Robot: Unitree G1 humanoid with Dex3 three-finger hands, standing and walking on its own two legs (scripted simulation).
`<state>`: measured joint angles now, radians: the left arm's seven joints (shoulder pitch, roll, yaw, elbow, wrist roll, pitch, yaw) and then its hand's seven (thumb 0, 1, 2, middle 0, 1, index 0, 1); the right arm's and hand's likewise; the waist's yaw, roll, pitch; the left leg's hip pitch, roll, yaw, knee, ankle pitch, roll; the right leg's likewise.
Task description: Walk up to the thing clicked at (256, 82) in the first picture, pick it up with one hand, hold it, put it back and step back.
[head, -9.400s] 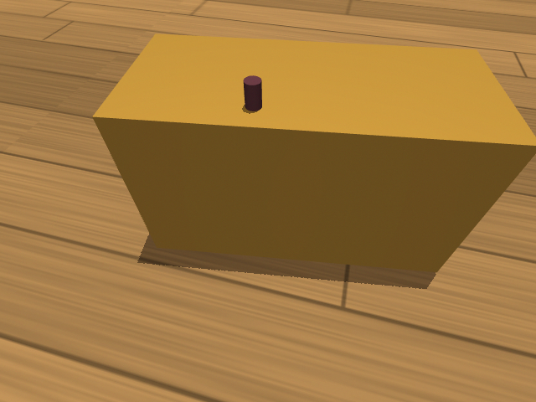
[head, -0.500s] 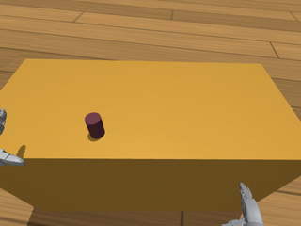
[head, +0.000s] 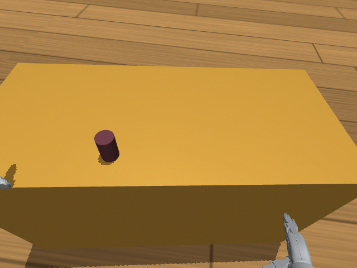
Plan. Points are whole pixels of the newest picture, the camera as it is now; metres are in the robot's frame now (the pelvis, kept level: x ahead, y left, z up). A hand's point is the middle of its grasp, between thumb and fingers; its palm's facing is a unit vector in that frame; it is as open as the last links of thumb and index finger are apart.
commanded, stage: go down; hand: left
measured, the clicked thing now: (107, 146) +0.42 +0.20 -0.03
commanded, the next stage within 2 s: approach in 1.42 s
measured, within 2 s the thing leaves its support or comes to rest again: neither
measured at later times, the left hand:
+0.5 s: hand out of the picture +0.33 +0.39 +0.12, palm faces +0.21 -0.98 +0.00, open 17.4 cm
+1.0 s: hand out of the picture +0.32 +0.39 +0.11, palm faces +0.20 -0.98 -0.01, open 17.2 cm
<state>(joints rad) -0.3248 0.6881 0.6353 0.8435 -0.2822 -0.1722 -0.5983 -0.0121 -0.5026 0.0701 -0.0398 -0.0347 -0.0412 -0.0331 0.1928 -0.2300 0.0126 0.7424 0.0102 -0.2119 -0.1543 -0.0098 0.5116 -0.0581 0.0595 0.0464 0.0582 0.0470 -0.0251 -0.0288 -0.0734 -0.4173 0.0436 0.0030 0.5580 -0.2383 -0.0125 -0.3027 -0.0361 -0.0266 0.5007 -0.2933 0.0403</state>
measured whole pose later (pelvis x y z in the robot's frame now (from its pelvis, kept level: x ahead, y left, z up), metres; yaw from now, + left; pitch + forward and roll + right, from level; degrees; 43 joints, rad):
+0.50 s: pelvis +0.00 +0.00 -0.01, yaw +0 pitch +9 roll -2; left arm -0.43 0.79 0.68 0.98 -0.26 -0.18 -0.64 -0.01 -0.51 0.07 -0.04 -0.05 -0.04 -0.04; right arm 0.18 -0.23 0.02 0.73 0.00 -0.22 -0.16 -0.01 0.51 -0.06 0.06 0.05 0.06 0.05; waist -0.05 -0.03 -0.10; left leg -0.52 0.05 -0.01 0.64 -0.27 -0.01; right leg -0.40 -0.03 -0.03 0.57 -0.32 0.04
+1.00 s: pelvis +0.01 +0.00 -0.01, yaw +0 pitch +10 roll -2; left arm -0.35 0.76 0.68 0.90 -0.27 -0.16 -0.65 -0.01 -0.46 0.07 -0.04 -0.04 -0.04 -0.04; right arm 0.21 -0.23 0.02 0.71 0.01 -0.21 -0.16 -0.01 0.51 -0.06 0.06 0.05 0.06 0.05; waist -0.04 -0.02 -0.12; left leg -0.55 0.05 -0.01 0.69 -0.31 -0.01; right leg -0.42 -0.03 -0.03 0.61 -0.36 0.04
